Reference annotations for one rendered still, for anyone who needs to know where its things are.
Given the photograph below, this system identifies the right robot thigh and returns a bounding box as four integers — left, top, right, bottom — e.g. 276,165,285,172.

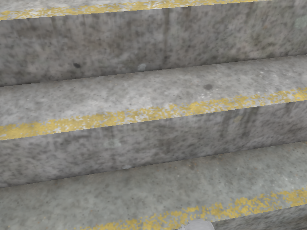
177,218,214,230

